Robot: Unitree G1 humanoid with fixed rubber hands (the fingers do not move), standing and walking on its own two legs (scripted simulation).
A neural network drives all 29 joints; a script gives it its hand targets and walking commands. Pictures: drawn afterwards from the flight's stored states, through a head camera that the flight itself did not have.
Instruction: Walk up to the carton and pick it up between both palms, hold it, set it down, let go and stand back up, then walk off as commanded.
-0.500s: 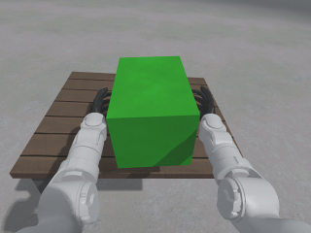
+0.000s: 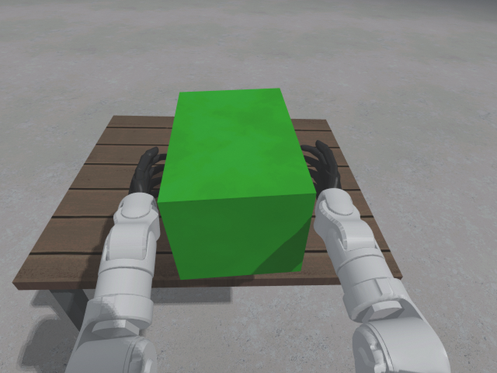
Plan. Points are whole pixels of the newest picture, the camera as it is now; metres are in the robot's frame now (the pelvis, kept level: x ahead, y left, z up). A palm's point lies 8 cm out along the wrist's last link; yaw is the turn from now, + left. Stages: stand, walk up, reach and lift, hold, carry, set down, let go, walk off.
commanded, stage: reach and lift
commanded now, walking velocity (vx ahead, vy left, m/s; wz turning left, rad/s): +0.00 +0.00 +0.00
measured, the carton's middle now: (235, 174) +0.46 +0.00 +0.11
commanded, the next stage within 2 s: hold in 0.90 s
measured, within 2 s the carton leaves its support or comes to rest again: neither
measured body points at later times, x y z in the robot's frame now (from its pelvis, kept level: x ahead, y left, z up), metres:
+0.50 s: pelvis +0.00 +0.01 +0.00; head -0.05 +0.03 +0.45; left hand +0.38 +0.16 +0.16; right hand +0.37 -0.14 +0.16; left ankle +0.02 +0.13 -0.75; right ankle +0.01 -0.12 -0.75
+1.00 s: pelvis +0.00 +0.00 +0.00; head -0.05 +0.02 +0.45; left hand +0.37 +0.17 +0.17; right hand +0.38 -0.14 +0.17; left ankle +0.02 +0.13 -0.75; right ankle +0.01 -0.12 -0.75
